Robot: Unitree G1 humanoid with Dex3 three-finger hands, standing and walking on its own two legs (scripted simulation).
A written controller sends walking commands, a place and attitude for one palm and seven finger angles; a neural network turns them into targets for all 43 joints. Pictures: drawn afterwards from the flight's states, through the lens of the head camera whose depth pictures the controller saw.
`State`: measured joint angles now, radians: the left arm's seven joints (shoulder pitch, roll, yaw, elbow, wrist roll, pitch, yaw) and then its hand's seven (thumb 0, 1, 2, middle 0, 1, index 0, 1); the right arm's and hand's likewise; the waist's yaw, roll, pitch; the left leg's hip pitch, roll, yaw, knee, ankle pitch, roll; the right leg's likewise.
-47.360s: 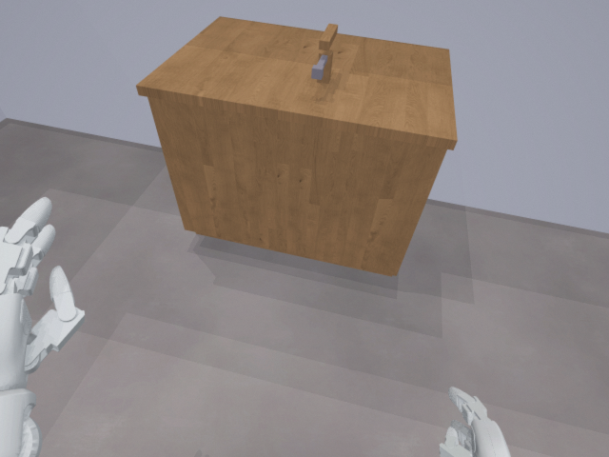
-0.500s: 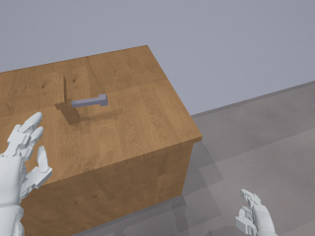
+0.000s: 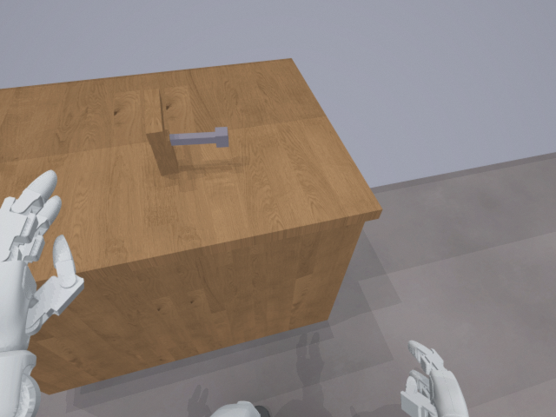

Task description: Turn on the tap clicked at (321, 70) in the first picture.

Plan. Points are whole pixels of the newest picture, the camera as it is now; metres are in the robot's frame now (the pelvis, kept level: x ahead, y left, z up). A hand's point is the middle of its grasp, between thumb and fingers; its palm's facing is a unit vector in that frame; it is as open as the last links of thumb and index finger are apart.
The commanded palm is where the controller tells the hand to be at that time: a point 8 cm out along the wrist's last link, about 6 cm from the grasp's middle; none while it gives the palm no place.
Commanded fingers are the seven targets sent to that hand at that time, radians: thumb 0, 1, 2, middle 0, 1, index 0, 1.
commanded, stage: step back with the hand held close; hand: left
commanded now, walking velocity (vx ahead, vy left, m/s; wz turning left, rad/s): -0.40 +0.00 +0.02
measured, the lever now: (221, 137) +0.59 +0.17 +0.04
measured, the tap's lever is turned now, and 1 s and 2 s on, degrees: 82 82 82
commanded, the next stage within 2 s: stop stepping back and stand still in 0.32 s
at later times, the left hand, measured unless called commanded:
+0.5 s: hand out of the picture +0.13 +0.25 +0.17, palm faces +0.29 -0.91 -0.29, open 7.4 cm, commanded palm +0.08 +0.30 +0.19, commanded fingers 0.00 0.90 0.90 -0.20 -0.30 -0.20 -0.30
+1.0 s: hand out of the picture +0.07 +0.30 +0.16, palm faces +0.38 -0.83 -0.41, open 7.4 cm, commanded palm +0.01 +0.33 +0.19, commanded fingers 0.00 0.90 0.90 -0.20 -0.30 -0.20 -0.30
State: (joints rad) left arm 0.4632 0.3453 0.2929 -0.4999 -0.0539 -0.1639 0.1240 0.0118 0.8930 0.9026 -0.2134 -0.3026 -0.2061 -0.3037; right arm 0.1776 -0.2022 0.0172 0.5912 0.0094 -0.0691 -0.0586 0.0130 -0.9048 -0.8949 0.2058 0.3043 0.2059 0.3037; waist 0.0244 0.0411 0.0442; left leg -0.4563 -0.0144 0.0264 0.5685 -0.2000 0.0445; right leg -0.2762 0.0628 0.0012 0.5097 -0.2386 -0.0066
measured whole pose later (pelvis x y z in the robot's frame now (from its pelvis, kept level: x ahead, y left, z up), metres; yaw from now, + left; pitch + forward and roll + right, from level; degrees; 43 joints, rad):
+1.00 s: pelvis -0.16 +0.05 +0.01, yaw -2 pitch -1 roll -1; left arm 0.45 0.38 0.33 -0.41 -0.04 -0.07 0.16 0.01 0.90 0.90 -0.21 -0.30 -0.20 -0.30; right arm 0.24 -0.17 0.02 0.67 -0.01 -0.07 -0.06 0.01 -0.90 -0.90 0.21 0.30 0.20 0.30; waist 0.01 0.02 -0.02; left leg -0.32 -0.01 0.06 0.54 -0.28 0.03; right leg -0.18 0.07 -0.05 0.38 -0.20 -0.08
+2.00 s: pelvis -0.12 +0.09 +0.01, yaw -2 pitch +0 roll -1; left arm 0.45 0.34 0.29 -0.45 -0.07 -0.11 0.14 0.01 0.89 0.90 -0.21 -0.30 -0.21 -0.30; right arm 0.18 -0.21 0.01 0.61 0.00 -0.07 -0.07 0.01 -0.91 -0.90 0.20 0.30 0.20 0.30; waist 0.02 0.00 0.00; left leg -0.23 -0.01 0.01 0.44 -0.20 0.03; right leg -0.11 0.02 -0.03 0.36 -0.25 -0.01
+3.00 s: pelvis -0.13 +0.10 +0.02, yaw -2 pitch +0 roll -2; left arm 0.47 0.35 0.30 -0.43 -0.07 -0.12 0.14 0.01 0.89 0.90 -0.21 -0.30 -0.21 -0.30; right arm 0.18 -0.21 0.01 0.62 0.00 -0.06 -0.08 0.01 -0.91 -0.90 0.20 0.30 0.20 0.30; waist 0.02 0.03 -0.01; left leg -0.23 -0.02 0.00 0.41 -0.17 0.04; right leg -0.10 0.02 -0.03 0.32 -0.21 0.00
